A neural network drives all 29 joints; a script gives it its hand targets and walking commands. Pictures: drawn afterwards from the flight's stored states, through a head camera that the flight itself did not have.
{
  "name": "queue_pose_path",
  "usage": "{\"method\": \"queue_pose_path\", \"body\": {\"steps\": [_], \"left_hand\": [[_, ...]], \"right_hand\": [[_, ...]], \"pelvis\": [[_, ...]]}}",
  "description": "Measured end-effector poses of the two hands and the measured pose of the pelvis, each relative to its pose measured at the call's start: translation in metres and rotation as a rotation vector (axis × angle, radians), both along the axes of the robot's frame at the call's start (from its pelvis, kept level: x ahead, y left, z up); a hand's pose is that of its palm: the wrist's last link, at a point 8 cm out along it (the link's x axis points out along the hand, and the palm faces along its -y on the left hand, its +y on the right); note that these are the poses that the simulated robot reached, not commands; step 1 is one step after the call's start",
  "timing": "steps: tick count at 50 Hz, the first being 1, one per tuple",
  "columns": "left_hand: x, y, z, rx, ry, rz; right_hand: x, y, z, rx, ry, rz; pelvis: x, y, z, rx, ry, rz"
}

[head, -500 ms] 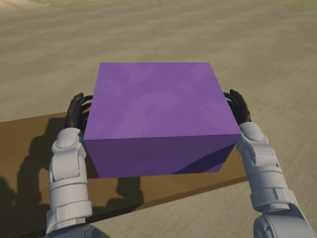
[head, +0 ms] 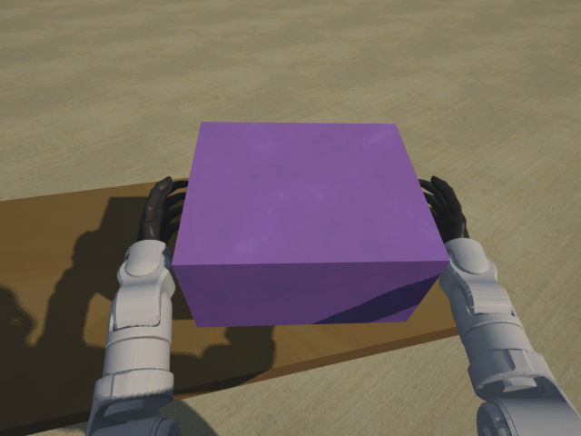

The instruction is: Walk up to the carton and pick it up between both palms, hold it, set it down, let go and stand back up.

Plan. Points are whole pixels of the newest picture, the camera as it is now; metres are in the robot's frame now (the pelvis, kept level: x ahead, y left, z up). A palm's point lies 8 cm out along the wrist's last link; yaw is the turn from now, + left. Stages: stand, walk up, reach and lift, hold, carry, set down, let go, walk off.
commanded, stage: set down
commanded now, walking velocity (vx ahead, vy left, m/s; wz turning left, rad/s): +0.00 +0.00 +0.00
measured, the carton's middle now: (301, 220) +0.42 +0.00 +0.10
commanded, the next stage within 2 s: none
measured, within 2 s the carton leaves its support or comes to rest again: neither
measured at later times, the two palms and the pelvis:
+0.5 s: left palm (161, 242) +0.38 +0.21 +0.10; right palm (433, 236) +0.39 -0.19 +0.09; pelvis +0.00 +0.00 +0.00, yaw -1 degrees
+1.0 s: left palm (167, 248) +0.40 +0.21 +0.06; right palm (417, 238) +0.42 -0.19 +0.05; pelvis +0.01 +0.00 +0.00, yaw -1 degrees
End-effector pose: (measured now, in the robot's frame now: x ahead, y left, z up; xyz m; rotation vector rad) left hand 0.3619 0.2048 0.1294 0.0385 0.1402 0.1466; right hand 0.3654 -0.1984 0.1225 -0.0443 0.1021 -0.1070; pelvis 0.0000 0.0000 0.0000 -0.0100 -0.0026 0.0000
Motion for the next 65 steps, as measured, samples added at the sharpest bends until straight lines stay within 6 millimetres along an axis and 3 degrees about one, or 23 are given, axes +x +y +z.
{"method": "queue_pose_path", "body": {"steps": [27,65], "left_hand": [[0.019,0.005,-0.032,-0.011,0.054,0.019],[0.047,0.012,-0.097,-0.015,0.119,0.048]], "right_hand": [[0.025,0.005,-0.032,-0.018,0.049,0.021],[0.064,0.013,-0.092,-0.02,0.115,0.047]], "pelvis": [[-0.002,-0.001,0.0,0.006,0.074,-0.012],[0.011,-0.003,-0.007,-0.003,0.27,-0.009]]}}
